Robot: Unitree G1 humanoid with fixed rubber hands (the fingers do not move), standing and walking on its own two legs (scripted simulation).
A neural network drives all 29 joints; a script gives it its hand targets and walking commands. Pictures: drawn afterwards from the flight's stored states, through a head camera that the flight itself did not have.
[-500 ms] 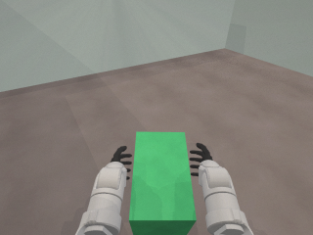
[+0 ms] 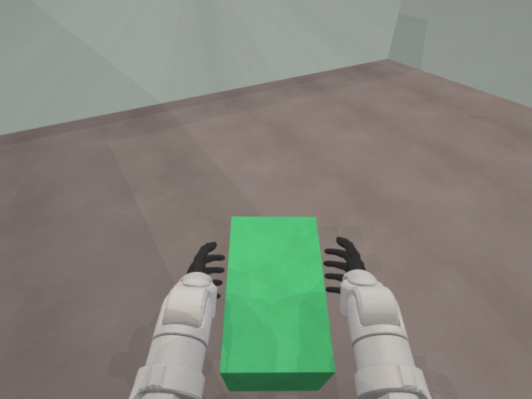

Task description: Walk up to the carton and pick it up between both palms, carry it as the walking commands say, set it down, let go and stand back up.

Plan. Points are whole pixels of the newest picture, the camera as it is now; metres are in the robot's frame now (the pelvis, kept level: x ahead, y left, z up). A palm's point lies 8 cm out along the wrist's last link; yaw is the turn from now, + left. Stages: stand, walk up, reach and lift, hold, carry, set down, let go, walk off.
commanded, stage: carry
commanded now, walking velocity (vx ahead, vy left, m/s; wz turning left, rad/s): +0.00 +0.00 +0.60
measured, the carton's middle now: (273, 301) +0.33 +0.00 -0.04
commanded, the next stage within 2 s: none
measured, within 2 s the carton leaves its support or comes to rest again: neither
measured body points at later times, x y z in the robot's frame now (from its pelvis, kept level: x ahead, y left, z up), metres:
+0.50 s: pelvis -0.04 +0.00 +0.00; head +0.02 -0.01 +0.44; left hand +0.31 +0.19 +0.11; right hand +0.38 -0.04 +0.11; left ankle -0.01 +0.10 -0.70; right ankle +0.00 -0.11 -0.73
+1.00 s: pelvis -0.06 -0.02 -0.01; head +0.03 +0.01 +0.42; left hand +0.20 +0.30 +0.08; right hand +0.35 +0.11 +0.07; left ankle -0.08 +0.09 -0.71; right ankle +0.01 -0.12 -0.73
